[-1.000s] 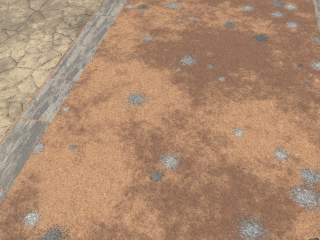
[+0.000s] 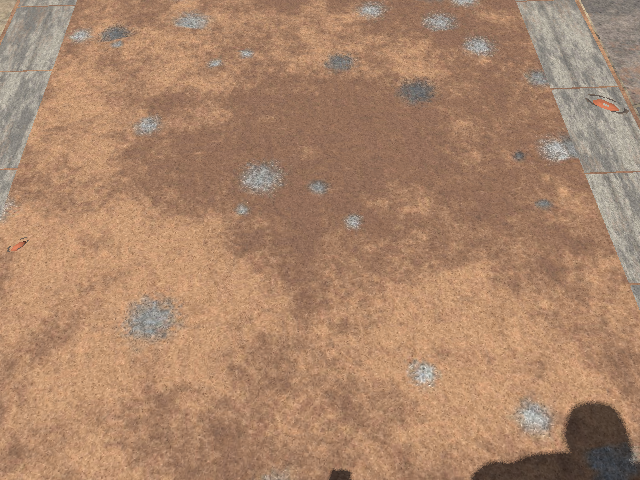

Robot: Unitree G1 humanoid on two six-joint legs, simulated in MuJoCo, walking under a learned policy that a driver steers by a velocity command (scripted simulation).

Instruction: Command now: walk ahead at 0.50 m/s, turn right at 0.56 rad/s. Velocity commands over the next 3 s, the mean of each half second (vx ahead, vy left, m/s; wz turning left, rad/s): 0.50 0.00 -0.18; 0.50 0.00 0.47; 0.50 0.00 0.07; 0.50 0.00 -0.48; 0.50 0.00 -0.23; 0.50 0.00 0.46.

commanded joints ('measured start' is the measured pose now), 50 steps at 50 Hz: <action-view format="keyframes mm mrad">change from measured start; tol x32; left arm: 1 34 108 28 -77 15 -23 13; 21 284 33 -12 -10 27 -19 53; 40 -283 62 -12 -130 15 -81 19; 50 50 72 12 -22 23 -61 29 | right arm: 1 -17 -128 -30 -99 -21 -26 -2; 50 95 -130 -19 -120 -6 56 -19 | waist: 1 -9 -22 -148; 18 10 -115 -90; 21 -21 335 -397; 50 50 -53 -94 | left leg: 1 -291 74 -75 -54 100 -1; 19 81 -48 41 -741 387 106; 22 664 292 -800 -955 -50 327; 30 235 111 -342 -1014 494 272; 42 260 90 -423 -866 451 174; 45 104 -10 -332 -476 479 102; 47 -389 -91 -173 -1 -175 18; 50 -390 1 -125 -10 40 -1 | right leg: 1 329 -260 425 -323 165 -200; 14 326 -260 275 -299 127 -111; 19 410 -220 164 28 619 -35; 22 -306 -27 170 729 -353 86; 42 -35 -44 119 -122 147 125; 46 832 -451 626 -156 18 -168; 50 425 -357 462 -316 -71 -104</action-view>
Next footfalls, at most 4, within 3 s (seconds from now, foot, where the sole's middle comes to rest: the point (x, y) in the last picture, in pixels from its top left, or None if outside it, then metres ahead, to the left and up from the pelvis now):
0.38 left None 0.41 0.13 -0.76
0.90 right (363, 348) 0.71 -0.05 -0.76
1.38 left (224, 284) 0.88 0.28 -0.76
1.90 right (314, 185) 1.19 0.07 -0.76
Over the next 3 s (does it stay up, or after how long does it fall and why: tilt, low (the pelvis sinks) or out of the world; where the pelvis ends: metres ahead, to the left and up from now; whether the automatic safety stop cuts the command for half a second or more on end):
stays up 1.65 0.11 0.01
